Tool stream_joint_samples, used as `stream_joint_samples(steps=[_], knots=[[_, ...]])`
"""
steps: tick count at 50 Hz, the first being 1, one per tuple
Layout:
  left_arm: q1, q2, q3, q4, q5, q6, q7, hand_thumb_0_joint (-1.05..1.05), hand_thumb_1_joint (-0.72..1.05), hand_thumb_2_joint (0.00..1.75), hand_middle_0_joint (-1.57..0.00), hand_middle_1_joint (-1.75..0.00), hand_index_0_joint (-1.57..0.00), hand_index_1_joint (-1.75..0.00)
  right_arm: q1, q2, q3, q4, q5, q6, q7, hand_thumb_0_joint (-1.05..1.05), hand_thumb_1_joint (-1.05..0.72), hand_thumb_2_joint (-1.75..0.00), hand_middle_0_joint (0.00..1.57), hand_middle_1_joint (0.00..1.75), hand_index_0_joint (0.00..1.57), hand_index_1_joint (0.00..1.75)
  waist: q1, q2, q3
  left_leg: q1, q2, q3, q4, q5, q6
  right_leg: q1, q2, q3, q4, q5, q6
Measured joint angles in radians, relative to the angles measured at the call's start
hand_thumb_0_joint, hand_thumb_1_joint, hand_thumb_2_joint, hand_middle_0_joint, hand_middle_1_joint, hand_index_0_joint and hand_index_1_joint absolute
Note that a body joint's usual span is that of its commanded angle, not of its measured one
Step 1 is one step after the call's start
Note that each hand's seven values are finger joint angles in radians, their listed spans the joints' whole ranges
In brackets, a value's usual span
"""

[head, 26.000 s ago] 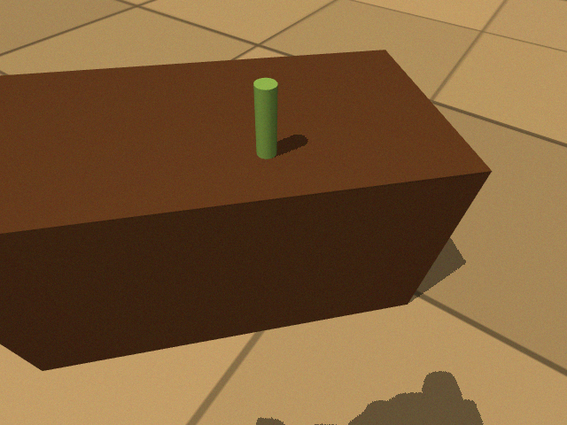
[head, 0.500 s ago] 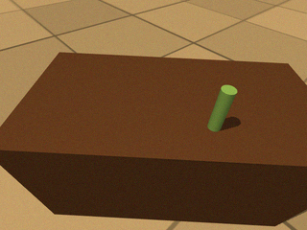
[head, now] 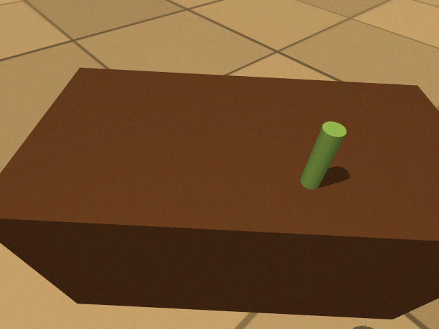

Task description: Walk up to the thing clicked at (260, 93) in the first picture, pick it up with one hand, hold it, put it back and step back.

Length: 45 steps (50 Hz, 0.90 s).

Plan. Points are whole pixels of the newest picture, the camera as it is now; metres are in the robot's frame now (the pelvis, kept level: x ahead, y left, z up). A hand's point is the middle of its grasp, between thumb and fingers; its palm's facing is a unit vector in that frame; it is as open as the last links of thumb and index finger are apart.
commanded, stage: home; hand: right
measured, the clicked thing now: (320, 158) +0.50 -0.24 +0.01
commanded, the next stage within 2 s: stand in 0.54 s
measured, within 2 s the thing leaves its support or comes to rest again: neither
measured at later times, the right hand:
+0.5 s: hand out of the picture +0.08 -0.26 -0.15, palm faces -0.02 +0.94 -0.35, open 17.5 cm
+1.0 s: hand out of the picture +0.06 -0.26 -0.16, palm faces -0.03 +0.94 -0.34, open 11.4 cm
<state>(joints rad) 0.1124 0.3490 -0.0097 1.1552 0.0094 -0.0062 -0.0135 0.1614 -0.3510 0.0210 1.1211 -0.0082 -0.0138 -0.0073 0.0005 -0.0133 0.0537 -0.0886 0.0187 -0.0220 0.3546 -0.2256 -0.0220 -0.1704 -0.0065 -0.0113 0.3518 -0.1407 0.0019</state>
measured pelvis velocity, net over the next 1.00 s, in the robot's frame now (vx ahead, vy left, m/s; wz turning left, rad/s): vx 0.00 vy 0.00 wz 0.00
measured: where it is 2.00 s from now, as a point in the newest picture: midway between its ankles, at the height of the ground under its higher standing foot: outside the picture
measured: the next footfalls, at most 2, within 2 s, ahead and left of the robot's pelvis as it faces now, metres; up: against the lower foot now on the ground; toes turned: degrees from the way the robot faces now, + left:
none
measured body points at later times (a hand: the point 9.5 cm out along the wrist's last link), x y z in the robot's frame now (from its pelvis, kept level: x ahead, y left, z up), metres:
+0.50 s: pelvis +0.01 +0.00 +0.00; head +0.01 +0.00 +0.45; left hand +0.08 +0.30 -0.13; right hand +0.08 -0.30 -0.13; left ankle -0.02 +0.13 -0.75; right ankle +0.03 -0.12 -0.75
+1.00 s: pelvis +0.00 +0.00 +0.00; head +0.01 +0.00 +0.45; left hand +0.07 +0.30 -0.13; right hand +0.06 -0.31 -0.13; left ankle -0.02 +0.13 -0.75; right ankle +0.03 -0.12 -0.75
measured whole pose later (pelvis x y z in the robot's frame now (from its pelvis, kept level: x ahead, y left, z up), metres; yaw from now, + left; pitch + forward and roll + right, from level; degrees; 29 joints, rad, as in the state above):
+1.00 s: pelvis +0.00 +0.00 +0.00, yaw +0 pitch -3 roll +0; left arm 0.11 0.35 0.00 1.15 0.01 -0.01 -0.01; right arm 0.15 -0.35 0.01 1.13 -0.01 -0.01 0.00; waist 0.00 0.00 0.05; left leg -0.06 0.03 -0.02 0.32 -0.21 -0.03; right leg -0.15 0.00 -0.01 0.33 -0.13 0.00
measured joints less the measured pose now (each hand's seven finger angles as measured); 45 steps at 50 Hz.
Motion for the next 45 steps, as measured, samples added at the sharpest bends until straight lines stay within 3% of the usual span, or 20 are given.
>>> stream_joint_samples(steps=[15,35,40,45], knots=[[-0.026,-0.002,0.003,-0.006,-0.002,-0.002,0.006,0.01,0.90,0.90,-0.20,-0.30,-0.20,-0.30,-0.042,0.002,-0.006,-0.005,0.000,0.000,-0.004,0.00,0.53,-0.04,0.05,0.05,0.06,0.05,0.003,0.009,-0.009,0.037,0.000,0.000,-0.034,0.004,0.000,0.032,-0.001,-0.001,-0.021,-0.004,0.002],[0.003,0.001,0.006,-0.001,0.000,-0.001,0.006,0.01,0.90,0.90,-0.20,-0.30,-0.20,-0.30,-0.016,0.002,-0.017,0.010,-0.001,0.010,0.003,0.00,0.53,-0.05,0.06,0.05,0.07,0.06,0.000,0.008,0.001,0.036,0.007,0.001,-0.040,0.013,-0.006,0.031,0.007,0.000,-0.031,0.009,-0.005],[0.003,0.001,0.005,-0.002,-0.001,-0.001,0.005,0.01,0.91,0.90,-0.20,-0.30,-0.20,-0.30,-0.011,0.001,-0.016,0.010,-0.001,0.009,0.003,0.00,0.39,-0.19,0.12,0.15,0.13,0.16,0.000,0.008,0.000,0.037,0.006,0.002,-0.041,0.015,-0.006,0.030,0.006,0.001,-0.028,0.009,-0.005],[0.001,0.002,0.005,-0.006,0.000,-0.001,0.004,0.01,0.91,0.90,-0.20,-0.30,-0.20,-0.30,-0.009,0.004,-0.015,0.007,-0.003,0.009,0.004,0.00,0.11,-0.46,0.17,0.23,0.17,0.24,0.001,0.009,-0.002,0.032,0.007,0.001,-0.038,0.014,-0.006,0.027,0.007,0.000,-0.027,0.009,-0.006]])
